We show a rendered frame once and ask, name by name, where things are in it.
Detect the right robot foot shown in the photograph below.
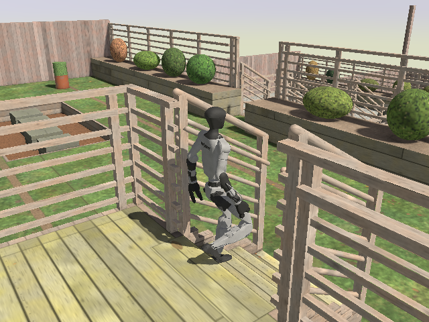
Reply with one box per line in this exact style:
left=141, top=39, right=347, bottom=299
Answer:
left=201, top=243, right=222, bottom=261

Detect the right robot forearm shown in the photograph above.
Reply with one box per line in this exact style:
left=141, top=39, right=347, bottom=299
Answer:
left=219, top=172, right=241, bottom=205

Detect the robot torso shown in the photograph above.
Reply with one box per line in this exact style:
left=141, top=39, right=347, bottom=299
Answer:
left=201, top=135, right=227, bottom=203

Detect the right robot hand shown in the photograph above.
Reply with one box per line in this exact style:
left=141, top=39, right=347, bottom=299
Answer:
left=235, top=201, right=250, bottom=218

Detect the robot left upper arm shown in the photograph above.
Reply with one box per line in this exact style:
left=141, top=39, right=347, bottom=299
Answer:
left=187, top=130, right=208, bottom=163

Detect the left robot forearm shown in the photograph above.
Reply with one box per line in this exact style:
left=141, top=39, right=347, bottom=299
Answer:
left=186, top=159, right=197, bottom=184

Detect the left robot hand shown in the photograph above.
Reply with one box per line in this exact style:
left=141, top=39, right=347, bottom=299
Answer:
left=188, top=182, right=203, bottom=203

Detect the robot right upper arm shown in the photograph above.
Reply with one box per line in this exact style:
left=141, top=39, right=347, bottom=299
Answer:
left=215, top=140, right=231, bottom=181

